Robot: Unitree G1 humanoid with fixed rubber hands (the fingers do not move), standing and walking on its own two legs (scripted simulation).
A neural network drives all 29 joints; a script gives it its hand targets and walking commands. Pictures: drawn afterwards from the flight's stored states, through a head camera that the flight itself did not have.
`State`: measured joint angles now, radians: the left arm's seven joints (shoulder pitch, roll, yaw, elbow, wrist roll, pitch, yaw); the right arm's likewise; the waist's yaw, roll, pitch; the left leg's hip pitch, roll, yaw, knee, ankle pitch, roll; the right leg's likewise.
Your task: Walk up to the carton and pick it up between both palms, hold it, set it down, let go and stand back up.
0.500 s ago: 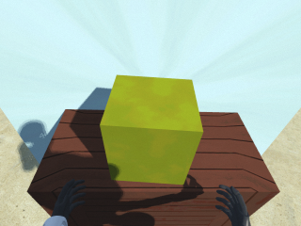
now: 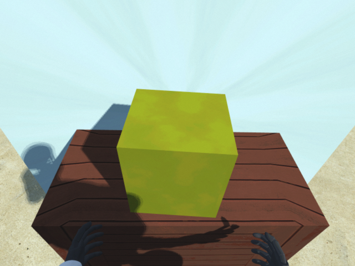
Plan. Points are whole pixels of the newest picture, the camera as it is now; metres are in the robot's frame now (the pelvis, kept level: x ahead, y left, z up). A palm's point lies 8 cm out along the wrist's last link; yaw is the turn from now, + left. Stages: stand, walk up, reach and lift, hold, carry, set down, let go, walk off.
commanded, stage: set down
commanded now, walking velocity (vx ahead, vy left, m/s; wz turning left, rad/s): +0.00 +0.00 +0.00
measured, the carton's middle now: (176, 154) +0.42 +0.01 +0.01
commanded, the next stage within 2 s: let go in 0.44 s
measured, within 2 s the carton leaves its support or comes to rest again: neither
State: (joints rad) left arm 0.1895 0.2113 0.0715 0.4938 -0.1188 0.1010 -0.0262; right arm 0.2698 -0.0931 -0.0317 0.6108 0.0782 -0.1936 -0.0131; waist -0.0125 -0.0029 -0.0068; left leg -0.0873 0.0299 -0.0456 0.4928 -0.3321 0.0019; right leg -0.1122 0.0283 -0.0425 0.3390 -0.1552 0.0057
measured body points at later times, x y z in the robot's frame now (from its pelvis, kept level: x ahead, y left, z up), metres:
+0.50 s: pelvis +0.00 +0.00 +0.00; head -0.03 +0.02 +0.45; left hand +0.18 +0.23 -0.09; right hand +0.15 -0.21 -0.08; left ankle -0.04 +0.11 -0.74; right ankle +0.02 -0.13 -0.74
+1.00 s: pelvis +0.00 +0.00 +0.00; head -0.02 +0.02 +0.45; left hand +0.18 +0.24 -0.08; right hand +0.15 -0.23 -0.09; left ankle -0.04 +0.11 -0.74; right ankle +0.02 -0.13 -0.74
